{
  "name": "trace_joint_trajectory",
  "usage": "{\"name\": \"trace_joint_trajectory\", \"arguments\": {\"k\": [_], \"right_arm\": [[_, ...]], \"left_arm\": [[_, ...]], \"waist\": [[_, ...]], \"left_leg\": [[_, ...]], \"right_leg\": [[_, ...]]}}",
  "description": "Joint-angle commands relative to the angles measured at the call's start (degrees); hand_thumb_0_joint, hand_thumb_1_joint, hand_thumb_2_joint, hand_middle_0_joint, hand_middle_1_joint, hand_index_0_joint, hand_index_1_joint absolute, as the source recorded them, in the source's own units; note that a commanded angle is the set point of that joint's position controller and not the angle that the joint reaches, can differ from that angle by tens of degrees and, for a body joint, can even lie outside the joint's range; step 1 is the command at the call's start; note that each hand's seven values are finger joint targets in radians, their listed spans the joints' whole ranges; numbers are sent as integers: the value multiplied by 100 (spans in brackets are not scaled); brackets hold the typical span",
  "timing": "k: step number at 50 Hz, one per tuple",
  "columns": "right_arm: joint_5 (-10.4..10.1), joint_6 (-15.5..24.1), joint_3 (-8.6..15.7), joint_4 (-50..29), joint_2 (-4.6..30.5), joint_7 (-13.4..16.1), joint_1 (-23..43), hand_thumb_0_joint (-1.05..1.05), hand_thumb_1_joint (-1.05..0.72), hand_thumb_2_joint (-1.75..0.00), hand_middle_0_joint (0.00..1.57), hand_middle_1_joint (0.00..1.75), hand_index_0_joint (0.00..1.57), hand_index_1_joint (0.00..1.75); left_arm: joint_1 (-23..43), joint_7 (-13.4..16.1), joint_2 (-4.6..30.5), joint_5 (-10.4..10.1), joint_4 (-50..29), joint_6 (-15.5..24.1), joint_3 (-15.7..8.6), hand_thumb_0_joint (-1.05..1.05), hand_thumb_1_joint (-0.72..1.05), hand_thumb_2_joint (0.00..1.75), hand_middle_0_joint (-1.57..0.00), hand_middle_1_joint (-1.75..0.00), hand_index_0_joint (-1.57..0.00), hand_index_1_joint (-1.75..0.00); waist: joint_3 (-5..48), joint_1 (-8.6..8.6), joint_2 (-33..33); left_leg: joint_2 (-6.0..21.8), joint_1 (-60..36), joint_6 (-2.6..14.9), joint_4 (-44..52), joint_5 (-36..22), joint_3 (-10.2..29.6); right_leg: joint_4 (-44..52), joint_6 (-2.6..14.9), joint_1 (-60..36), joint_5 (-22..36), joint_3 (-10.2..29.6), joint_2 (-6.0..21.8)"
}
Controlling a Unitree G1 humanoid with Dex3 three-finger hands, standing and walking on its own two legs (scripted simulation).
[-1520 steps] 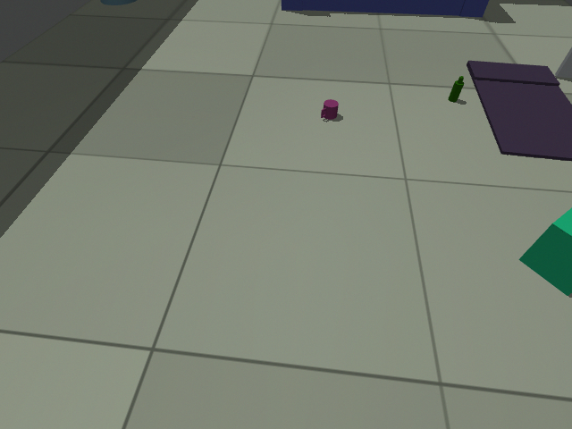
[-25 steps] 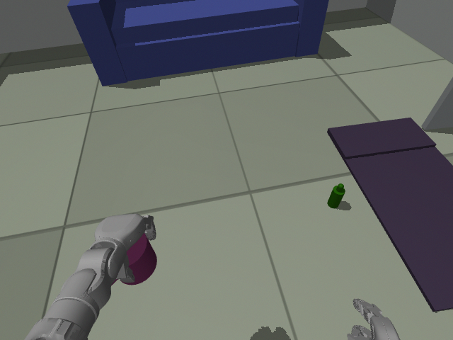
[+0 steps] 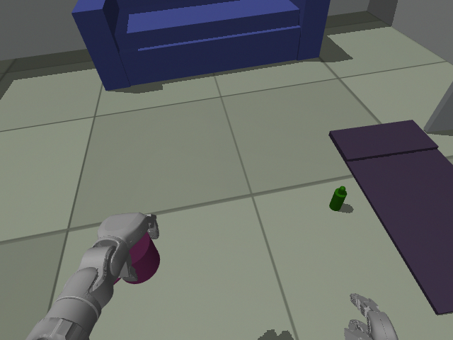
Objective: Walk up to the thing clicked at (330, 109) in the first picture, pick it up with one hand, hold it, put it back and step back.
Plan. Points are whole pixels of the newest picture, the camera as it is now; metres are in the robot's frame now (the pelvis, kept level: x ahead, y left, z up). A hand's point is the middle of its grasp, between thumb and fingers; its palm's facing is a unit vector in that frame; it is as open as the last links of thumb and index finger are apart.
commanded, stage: hold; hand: left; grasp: from above
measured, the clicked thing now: (127, 260) +0.29 +0.24 -0.07
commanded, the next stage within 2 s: crouch in 0.40 s
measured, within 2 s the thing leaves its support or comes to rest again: neither
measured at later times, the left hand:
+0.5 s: hand (130, 248) +0.30 +0.22 -0.03, palm faces -0.45 -0.07 -0.89, open 10.7 cm
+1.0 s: hand (143, 270) +0.30 +0.24 -0.17, palm faces -0.45 +0.01 -0.89, open 10.6 cm
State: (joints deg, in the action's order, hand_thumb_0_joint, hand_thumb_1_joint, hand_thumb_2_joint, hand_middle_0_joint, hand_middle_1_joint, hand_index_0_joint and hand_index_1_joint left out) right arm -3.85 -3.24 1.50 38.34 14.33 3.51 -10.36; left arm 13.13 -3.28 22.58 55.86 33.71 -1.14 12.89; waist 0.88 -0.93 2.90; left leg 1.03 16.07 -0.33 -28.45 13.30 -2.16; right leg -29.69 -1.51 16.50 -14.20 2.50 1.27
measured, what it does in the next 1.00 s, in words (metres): lowers itself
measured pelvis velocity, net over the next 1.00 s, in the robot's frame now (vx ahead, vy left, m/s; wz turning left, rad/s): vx -0.02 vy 0.00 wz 0.03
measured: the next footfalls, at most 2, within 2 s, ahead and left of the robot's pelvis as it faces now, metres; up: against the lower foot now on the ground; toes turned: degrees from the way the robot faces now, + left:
none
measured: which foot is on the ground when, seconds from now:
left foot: down 0.00-1.00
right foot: down 0.00-1.00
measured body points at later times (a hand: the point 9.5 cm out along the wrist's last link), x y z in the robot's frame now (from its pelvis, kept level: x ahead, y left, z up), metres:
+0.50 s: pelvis +0.01 +0.00 +0.00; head +0.02 -0.02 +0.45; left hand +0.31 +0.22 +0.02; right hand +0.16 -0.25 -0.11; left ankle +0.02 +0.12 -0.74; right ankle +0.02 -0.14 -0.74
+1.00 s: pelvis -0.02 +0.00 -0.06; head +0.07 +0.01 +0.38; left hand +0.32 +0.23 -0.12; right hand +0.10 -0.28 -0.17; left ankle +0.02 +0.13 -0.74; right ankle +0.02 -0.14 -0.74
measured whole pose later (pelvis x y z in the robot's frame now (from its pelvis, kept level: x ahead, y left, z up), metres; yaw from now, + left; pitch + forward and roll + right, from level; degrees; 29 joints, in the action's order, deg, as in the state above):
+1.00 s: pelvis -0.02 +0.00 -0.06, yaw +2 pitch +16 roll -1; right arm -0.2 -3.1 4.4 39.3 15.7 0.6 -12.0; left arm 24.4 15.7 21.5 65.9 58.0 3.8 9.9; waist 6.1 2.6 -0.2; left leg 1.4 48.9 -0.7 -57.0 23.6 0.5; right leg -56.1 -1.7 47.5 -24.2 0.7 0.8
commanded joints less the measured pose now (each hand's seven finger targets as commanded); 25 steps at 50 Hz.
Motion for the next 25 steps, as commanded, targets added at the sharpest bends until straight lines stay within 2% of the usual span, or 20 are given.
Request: {"name": "trace_joint_trajectory", "arguments": {"k": [1, 2, 3, 4, 5, 6, 7, 8, 11, 13, 14, 15, 16, 18, 19, 21, 22, 24, 25], "right_arm": [[-21, 216, 209, -835, 703, 43, 568, 0, -91, -91, 20, 30, 20, 30], [-10, 213, 206, -830, 724, 40, 536, 0, -91, -91, 20, 30, 20, 30], [-22, 212, 204, -833, 701, 46, 552, 0, -91, -91, 20, 30, 20, 30], [-17, 209, 216, -806, 728, 52, 535, 0, -91, -90, 20, 30, 20, 30], [-12, 205, 209, -793, 711, 62, 531, 0, -91, -90, 20, 30, 20, 30], [-13, 209, 212, -813, 723, 58, 526, 0, -91, -90, 20, 30, 20, 30], [-14, 207, 216, -816, 699, 61, 574, 0, -91, -91, 20, 30, 20, 30], [-4, 206, 213, -787, 728, 59, 531, 0, -91, -91, 20, 30, 20, 30], [1, 210, 225, -726, 715, 57, 525, 0, -91, -90, 20, 30, 20, 30], [5, 204, 254, -685, 727, 64, 513, 0, -91, -91, 20, 30, 20, 30], [1, 207, 259, -701, 723, 56, 512, 0, -91, -91, 20, 30, 20, 30], [-5, 203, 253, -690, 734, 53, 504, 0, -91, -91, 20, 30, 20, 30], [-12, 199, 252, -692, 727, 55, 518, 0, -91, -91, 20, 30, 20, 30], [-13, 186, 262, -680, 721, 54, 507, 0, -91, -91, 20, 30, 20, 30], [-19, 177, 270, -680, 742, 58, 491, 0, -91, -90, 20, 30, 20, 30], [-17, 177, 260, -705, 740, 52, 492, 0, -91, -90, 20, 30, 20, 30], [-29, 163, 256, -738, 728, 53, 556, 0, -91, -91, 20, 30, 20, 30], [-28, 148, 260, -760, 744, 55, 508, 0, -91, -90, 20, 30, 20, 30], [-24, 143, 251, -762, 743, 53, 507, 0, -93, -92, 20, 30, 20, 30]], "left_arm": [[1720, 188, 1151, 21, -1053, 35, -597, 0, 48, 105, -85, -98, -86, -97], [1671, 197, 1180, -8, -1087, 53, -674, 0, 47, 106, -85, -97, -86, -96], [1688, 202, 1158, 35, -1106, 63, -637, 0, 45, 106, -85, -96, -85, -96], [2003, 236, 1278, 63, -1308, 100, -706, 0, 48, 104, -85, -99, -86, -97], [1922, 266, 1317, 101, -1144, 97, -767, 0, 47, 105, -85, -98, -86, -97], [1971, 279, 1252, 95, -1300, 113, -702, 0, 48, 104, -85, -98, -87, -97], [1964, 310, 1278, 79, -1337, 124, -758, 0, 49, 107, -88, -97, -88, -97], [2036, 348, 1336, 93, -1315, 129, -814, 0, 50, 108, -89, -97, -90, -97], [2000, 398, 1138, 108, -1267, 117, -645, 0, 48, 108, -86, -99, -87, -98], [1915, 436, 1260, 130, -1110, 88, -779, 0, 48, 108, -87, -99, -87, -98], [2026, 425, 1184, 98, -1273, 90, -665, 0, 48, 108, -86, -99, -88, -98], [2017, 420, 1221, 103, -1138, 66, -699, 0, 50, 110, -88, -101, -89, -100], [1970, 379, 1225, 75, -1226, 66, -678, 0, 50, 109, -88, -100, -89, -99], [1702, 295, 1034, 31, -989, 35, -545, 0, 47, 108, -86, -99, -87, -98], [1739, 285, 1172, 15, -1044, 43, -674, 0, 46, 108, -85, -98, -86, -97], [1670, 214, 1109, -4, -980, 54, -559, 0, 48, 105, -86, -98, -87, -97], [1629, 192, 1148, -10, -996, 64, -579, 0, 49, 106, -86, -99, -88, -98], [1571, 164, 1093, -22, -938, 93, -562, 0, 47, 105, -84, -99, -86, -97], [1611, 167, 1139, -7, -975, 116, -589, 0, 52, 97, -83, -105, -89, -99]], "waist": [[1256, -22, -254], [1242, -18, -293], [1297, -16, -269], [1411, 7, -109], [1357, 13, -168], [1388, 43, -202], [1383, -12, -129], [1429, 14, -91], [1462, 41, -127], [1519, 5, -155], [1561, 30, -180], [1512, 42, -193], [1489, -23, -118], [1405, 13, -356], [1402, 4, -299], [1329, 14, -323], [1289, -43, -260], [1249, 15, -328], [1233, 19, -293]], "left_leg": [[-183, -638, 105, 345, -882, -43], [-185, -645, 118, 348, -829, -35], [-189, -672, 116, 357, -863, -39], [-208, -731, 107, 340, -887, -60], [-200, -723, 108, 341, -889, -46], [-190, -750, 117, 346, -862, -34], [-197, -748, 100, 369, -820, -31], [-193, -784, 99, 370, -787, -32], [-171, -830, 90, 350, -915, -17], [-188, -857, 88, 316, -1063, -28], [-177, -886, 92, 320, -1095, -24], [-185, -854, 100, 337, -1090, -26], [-182, -848, 101, 347, -1108, -37], [-173, -822, 111, 337, -1211, -21], [-178, -831, 116, 342, -1207, -36], [-161, -781, 112, 371, -1206, -20], [-165, -801, 96, 401, -1185, -15], [-149, -789, 98, 405, -1169, -1], [-150, -789, 101, 405, -1179, 0]], "right_leg": [[532, 191, -229, 725, -189, -264], [554, 183, -246, 683, -177, -257], [528, 190, -248, 724, -179, -259], [526, 192, -216, 759, -142, -247], [550, 193, -216, 745, -164, -256], [546, 191, -227, 735, -154, -258], [553, 202, -261, 672, -172, -260], [552, 206, -249, 647, -153, -256], [520, 205, -257, 764, -181, -274], [520, 189, -326, 908, -178, -258], [521, 185, -340, 958, -183, -266], [534, 182, -349, 983, -174, -254], [556, 186, -374, 986, -188, -251], [543, 171, -375, 1079, -207, -267], [562, 170, -373, 1096, -189, -255], [544, 188, -377, 1095, -211, -267], [558, 202, -366, 1034, -226, -269], [552, 206, -330, 1024, -221, -278], [551, 208, -337, 1043, -225, -273]]}}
